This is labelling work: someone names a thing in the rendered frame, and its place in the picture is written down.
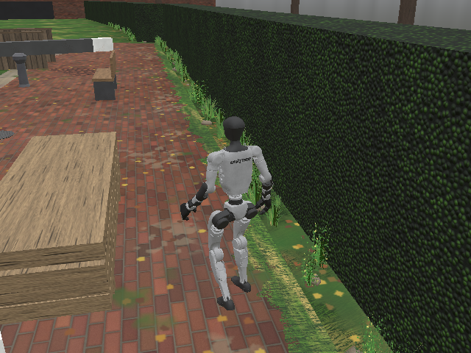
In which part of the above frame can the right robot forearm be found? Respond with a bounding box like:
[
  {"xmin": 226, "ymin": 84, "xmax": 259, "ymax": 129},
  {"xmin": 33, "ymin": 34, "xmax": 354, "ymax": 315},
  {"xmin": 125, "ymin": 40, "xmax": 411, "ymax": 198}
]
[{"xmin": 261, "ymin": 180, "xmax": 272, "ymax": 200}]

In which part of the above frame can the robot torso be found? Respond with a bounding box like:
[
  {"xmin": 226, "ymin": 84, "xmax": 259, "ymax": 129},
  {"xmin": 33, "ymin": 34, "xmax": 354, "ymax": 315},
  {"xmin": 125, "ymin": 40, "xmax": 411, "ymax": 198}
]
[{"xmin": 218, "ymin": 143, "xmax": 253, "ymax": 222}]

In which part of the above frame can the right robot hand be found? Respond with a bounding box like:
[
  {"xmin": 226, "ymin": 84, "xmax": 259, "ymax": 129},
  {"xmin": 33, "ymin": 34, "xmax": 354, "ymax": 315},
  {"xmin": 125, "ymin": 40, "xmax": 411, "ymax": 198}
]
[{"xmin": 255, "ymin": 197, "xmax": 272, "ymax": 215}]

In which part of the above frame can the right robot foot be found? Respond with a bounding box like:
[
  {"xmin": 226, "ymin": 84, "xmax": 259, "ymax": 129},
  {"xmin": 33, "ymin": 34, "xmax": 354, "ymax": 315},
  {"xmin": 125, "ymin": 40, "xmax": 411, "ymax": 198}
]
[{"xmin": 231, "ymin": 276, "xmax": 251, "ymax": 293}]

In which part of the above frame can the left robot forearm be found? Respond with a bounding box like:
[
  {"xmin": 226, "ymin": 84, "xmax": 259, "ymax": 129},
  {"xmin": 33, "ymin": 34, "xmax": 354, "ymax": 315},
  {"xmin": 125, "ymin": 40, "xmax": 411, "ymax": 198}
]
[{"xmin": 186, "ymin": 182, "xmax": 208, "ymax": 210}]

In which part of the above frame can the left robot upper arm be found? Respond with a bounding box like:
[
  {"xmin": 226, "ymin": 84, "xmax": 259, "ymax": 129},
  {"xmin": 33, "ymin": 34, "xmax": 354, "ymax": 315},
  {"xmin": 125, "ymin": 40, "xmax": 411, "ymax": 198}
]
[{"xmin": 205, "ymin": 151, "xmax": 224, "ymax": 193}]

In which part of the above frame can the right robot upper arm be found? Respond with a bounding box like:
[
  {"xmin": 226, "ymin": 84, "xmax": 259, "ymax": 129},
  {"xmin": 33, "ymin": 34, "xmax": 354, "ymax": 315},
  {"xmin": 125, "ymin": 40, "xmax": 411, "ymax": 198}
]
[{"xmin": 248, "ymin": 146, "xmax": 272, "ymax": 183}]

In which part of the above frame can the left robot hand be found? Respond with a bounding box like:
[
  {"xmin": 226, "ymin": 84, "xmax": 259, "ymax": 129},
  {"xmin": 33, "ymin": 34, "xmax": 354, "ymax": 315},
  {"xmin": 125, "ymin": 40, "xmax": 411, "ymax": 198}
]
[{"xmin": 180, "ymin": 203, "xmax": 196, "ymax": 221}]

